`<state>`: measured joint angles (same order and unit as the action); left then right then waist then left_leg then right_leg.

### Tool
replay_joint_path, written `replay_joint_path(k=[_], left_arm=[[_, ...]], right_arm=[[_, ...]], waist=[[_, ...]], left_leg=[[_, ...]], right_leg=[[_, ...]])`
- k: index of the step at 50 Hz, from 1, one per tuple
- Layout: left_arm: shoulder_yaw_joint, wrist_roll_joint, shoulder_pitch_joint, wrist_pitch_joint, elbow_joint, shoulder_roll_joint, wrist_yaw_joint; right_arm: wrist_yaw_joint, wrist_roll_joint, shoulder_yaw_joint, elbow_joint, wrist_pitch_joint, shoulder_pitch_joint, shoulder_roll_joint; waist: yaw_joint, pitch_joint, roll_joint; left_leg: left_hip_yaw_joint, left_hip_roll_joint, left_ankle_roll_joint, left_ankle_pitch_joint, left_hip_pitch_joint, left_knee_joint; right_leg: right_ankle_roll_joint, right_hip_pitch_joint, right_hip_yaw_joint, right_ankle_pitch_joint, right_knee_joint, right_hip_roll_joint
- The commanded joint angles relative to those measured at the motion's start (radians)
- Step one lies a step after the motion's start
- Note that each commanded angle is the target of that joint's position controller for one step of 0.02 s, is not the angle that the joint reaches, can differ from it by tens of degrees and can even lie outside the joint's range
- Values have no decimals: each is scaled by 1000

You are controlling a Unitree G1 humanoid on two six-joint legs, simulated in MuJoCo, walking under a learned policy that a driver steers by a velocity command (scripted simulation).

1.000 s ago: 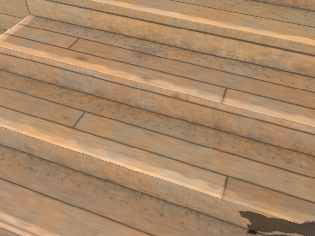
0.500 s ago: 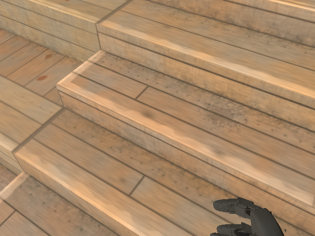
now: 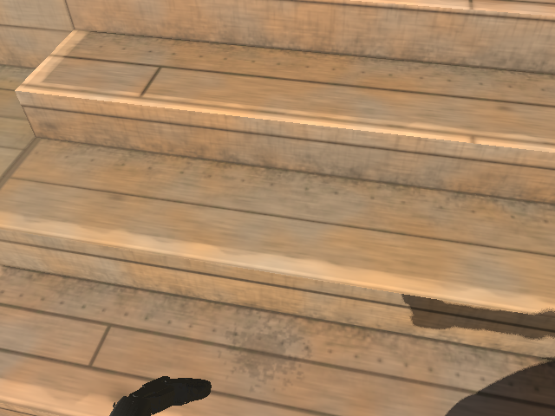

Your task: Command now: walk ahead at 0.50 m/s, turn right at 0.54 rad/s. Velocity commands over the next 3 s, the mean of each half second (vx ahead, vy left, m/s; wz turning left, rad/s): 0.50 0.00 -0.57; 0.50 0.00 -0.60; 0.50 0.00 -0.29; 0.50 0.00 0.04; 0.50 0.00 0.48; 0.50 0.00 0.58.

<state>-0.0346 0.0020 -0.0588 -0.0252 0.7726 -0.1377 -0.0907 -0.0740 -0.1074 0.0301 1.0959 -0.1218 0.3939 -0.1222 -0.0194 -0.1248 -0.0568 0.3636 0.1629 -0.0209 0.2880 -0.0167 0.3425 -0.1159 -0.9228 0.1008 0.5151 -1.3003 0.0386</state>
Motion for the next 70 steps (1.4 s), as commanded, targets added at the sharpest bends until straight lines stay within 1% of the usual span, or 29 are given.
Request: replay_joint_path(k=[1, 2, 3, 6, 9, 12, 15, 17, 20, 21, 23, 24, 25, 26, 27, 28, 30, 32, 38, 49, 53, 57, 58, 59, 60, 61, 62, 66, 70], left_arm=[[84, -16, 500, -24, 74, -203, 59], [106, -59, 709, -12, 168, -291, 61], [134, -66, 692, -20, 181, -323, 71], [74, -45, 454, -38, 240, -97, 44], [38, -51, 280, -42, 253, -30, 32], [33, -83, 286, -83, 244, -58, 39], [23, -108, 622, -85, 384, -33, 62], [24, -123, 702, -100, 411, -50, 56], [35, -41, 461, -106, 234, -113, 1], [43, -38, 438, -110, 227, -155, -6], [94, 5, 439, -128, 185, -281, -3], [112, -25, 436, -131, 188, -254, -10], [68, -73, 656, -140, 214, -35, -17], [91, -35, 592, -117, 252, -52, -33], [99, -32, 471, -101, 235, -52, -34], [99, -28, 454, -94, 260, -58, -19], [81, -56, 418, -74, 262, -24, 6], [71, -30, 357, -50, 250, -3, 1], [59, -24, 196, -55, 196, -75, -35], [-1, 7, -189, 3, -3, -30, 18], [4, -17, -287, 74, -74, -15, -14], [63, 5, 66, 31, 14, -114, 5], [84, 17, 329, 19, 100, -175, 26], [101, -17, 562, 22, 176, -219, 48], [121, -65, 713, 29, 241, -267, 45], [144, -83, 681, -3, 280, -283, 63], [121, -65, 605, -23, 303, -193, 66], [44, -65, 223, -29, 285, 7, 17], [30, -105, 316, -65, 309, -22, 52]], right_arm=[[-18, -29, -49, -52, -18, 97, -245], [-45, 26, -59, -117, 9, -108, -200], [-52, 73, -51, -138, 23, -156, -148], [8, 28, -15, -162, 16, -208, -22], [22, 32, -13, -205, 47, -216, -99], [37, 51, -15, -238, 53, -292, -134], [64, 50, 27, -327, 44, -482, -86], [79, 49, 37, -429, 48, -662, -101], [51, 51, 53, -511, 82, -789, -24], [31, 67, 56, -478, 92, -657, -11], [24, 95, -15, -425, 83, -497, -196], [47, 72, -48, -368, 68, -281, -274], [46, 53, -54, -305, 55, -52, -304], [45, 34, -56, -262, 67, 130, -319], [54, 47, -59, -201, 48, 99, -315], [46, 82, -61, -193, 37, -97, -276], [52, 67, -5, -161, 50, -235, -20], [76, 70, 14, -135, 49, -273, 76], [50, 3, -1, -73, 27, -140, -26], [24, -75, 47, 143, 28, 319, 19], [-17, 14, 29, 81, 2, 182, -86], [-14, 31, -41, 46, -33, 121, -313], [-28, -21, -39, 47, -43, 204, -236], [-61, -30, -26, 24, -38, 177, -187], [-89, 56, -40, -5, -14, 99, -149], [-82, 77, -43, -14, 0, 62, -85], [-67, 52, -38, -26, -8, -1, -55], [-29, 58, -7, -112, 35, -110, -8], [-5, 76, 13, -186, 41, -235, -25]], waist=[[197, -254, 78], [260, -176, 202], [251, -102, 225], [56, 39, 118], [-49, -3, 21], [-34, 31, 39], [87, 76, 125], [114, 67, 33], [47, 134, 179], [-7, 111, 199], [-84, -17, 176], [-128, -129, 127], [-85, -490, -198], [-181, -365, -272], [-167, -60, -186], [-69, 70, -150], [18, 11, 102], [61, 22, 56], [38, 72, 29], [-71, 139, 46], [34, 114, -61], [178, 72, -215], [183, -127, -92], [236, -223, 34], [263, -240, 119], [220, -78, 79], [175, -4, 148], [-76, 77, -14], [-54, 87, 114]], left_leg=[[-117, 17, -79, -848, 546, 603], [-276, -150, -27, -102, 865, 923], [-492, -170, -48, -179, 1002, 1219], [-582, -192, -134, -283, 1097, 1558], [-529, -166, -158, -203, 1212, 1672], [-413, -109, -126, -163, 1112, 1492], [-472, -111, -132, 176, 1468, 1712], [-465, -66, -128, 145, 1559, 1386], [-215, -77, -33, 133, 679, 1083], [-218, -109, -17, -48, 556, 1134], [-192, -246, -31, 62, 482, 788], [-396, -182, -98, -143, 294, 599], [-947, 106, -348, -318, -197, 419], [-1430, 236, -359, 108, -128, 103], [-1356, 187, -259, 623, 100, 37], [-1124, 173, -252, 615, 332, 83], [-822, 173, -213, 276, 470, 134], [-666, 130, -172, 119, 502, 74], [-304, 86, -166, -116, 355, -98], [-187, 158, -156, -463, -184, -175], [2, 138, -157, -1063, 204, -265], [-48, 198, -115, -1772, -19, 99], [-112, 133, -61, -1570, 327, 398], [-187, -20, -55, -707, 637, 703], [-391, -179, -58, -155, 749, 1243], [-575, -179, -89, -260, 902, 1462], [-584, -171, -112, -279, 957, 1662], [-524, -117, -214, -197, 1066, 1732], [-434, -136, -215, -36, 1216, 1931]], right_leg=[[-212, 973, -414, -429, 404, -17], [-253, 1072, -819, -297, 770, -146], [-224, 956, -921, -107, 823, -187], [-226, 542, -742, -71, 781, -132], [-195, 463, -586, -274, 820, -104], [-140, 323, -391, -299, 882, -41], [-145, 643, -555, -305, 870, -138], [-110, 810, -602, -288, 871, -169], [-157, 75, -526, -290, 1203, -174], [-159, 88, -503, -585, 1151, -212], [-105, 480, -424, -1432, 926, -166], [-26, 555, -408, -1439, 599, -107], [-4, 243, -386, -732, 260, 56], [25, 2, -470, -310, -277, 118], [-3, -199, -461, -467, -490, 74], [-20, -205, -359, -540, -558, 10], [-66, -92, -323, -603, -553, -50], [-106, -114, -333, -564, -575, -76], [-119, -289, -267, -573, -590, -77], [-167, -748, -169, -528, -451, -119], [-127, -83, 117, -289, -209, -78], [-68, 329, 84, -182, 256, 91], [-156, 861, -142, -546, 190, 33], [-229, 1168, -511, -467, 519, -79], [-295, 1101, -868, -400, 818, -239], [-230, 923, -848, -302, 856, -248], [-243, 735, -769, -276, 819, -232], [-173, 370, -443, -304, 910, -212], [-142, 357, -301, -288, 986, -165]])
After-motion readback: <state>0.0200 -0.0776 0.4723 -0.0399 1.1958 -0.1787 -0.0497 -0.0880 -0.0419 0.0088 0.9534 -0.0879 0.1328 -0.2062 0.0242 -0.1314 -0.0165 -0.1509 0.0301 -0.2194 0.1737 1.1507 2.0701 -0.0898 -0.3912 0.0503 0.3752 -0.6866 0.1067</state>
